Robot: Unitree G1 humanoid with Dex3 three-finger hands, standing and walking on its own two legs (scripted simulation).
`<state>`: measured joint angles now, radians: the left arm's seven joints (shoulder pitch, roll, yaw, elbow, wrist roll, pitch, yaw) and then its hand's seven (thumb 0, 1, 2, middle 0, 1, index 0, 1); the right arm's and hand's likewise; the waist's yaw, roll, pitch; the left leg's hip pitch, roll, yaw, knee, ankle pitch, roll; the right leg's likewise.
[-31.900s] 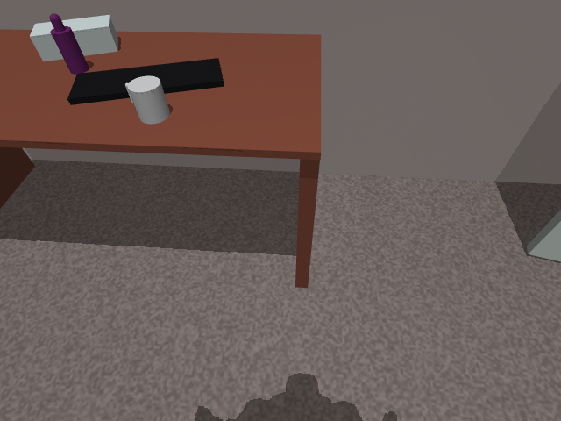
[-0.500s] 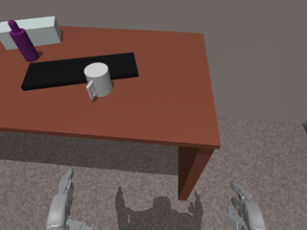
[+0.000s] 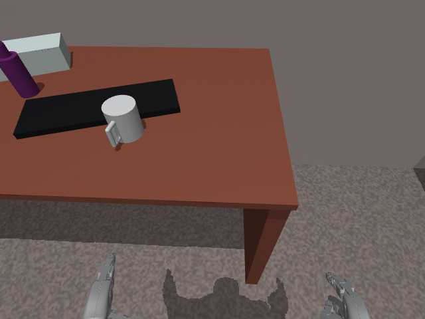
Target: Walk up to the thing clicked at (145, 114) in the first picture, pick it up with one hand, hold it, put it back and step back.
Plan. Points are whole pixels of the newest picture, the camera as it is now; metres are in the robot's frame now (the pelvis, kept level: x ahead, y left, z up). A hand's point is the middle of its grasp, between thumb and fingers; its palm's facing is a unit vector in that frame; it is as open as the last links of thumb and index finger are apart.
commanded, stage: home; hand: left
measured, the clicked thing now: (120, 123) +0.55 +0.26 +0.04
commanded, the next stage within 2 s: stand in 1.78 s
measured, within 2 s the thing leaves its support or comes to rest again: neither
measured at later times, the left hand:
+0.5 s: hand out of the picture +0.06 +0.26 -0.11, palm faces -0.05 -0.91 -0.42, open 17.6 cm
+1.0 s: hand out of the picture +0.01 +0.26 -0.12, palm faces -0.05 -0.93 -0.37, open 17.5 cm
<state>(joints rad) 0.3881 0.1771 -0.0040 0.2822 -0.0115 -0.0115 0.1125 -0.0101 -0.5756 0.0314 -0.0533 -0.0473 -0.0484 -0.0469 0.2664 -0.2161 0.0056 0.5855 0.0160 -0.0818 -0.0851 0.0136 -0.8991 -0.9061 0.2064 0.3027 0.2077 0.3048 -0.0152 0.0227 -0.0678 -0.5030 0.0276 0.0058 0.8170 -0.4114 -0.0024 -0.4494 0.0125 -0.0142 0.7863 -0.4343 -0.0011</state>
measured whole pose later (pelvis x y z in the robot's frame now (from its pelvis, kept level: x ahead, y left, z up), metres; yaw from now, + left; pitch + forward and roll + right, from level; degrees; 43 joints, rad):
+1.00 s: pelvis -0.03 +0.01 +0.04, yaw -1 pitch -3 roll +0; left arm 0.17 0.35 -0.02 1.14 0.02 -0.01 0.01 0.00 -0.55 0.04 -0.06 -0.05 -0.05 -0.05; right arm 0.15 -0.34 0.00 1.13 -0.02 0.00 0.01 0.01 -0.90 -0.90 0.21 0.30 0.21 0.30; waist 0.00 0.01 0.04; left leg -0.16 0.00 0.04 0.34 -0.14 0.01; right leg -0.14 -0.01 0.02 0.37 -0.18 0.01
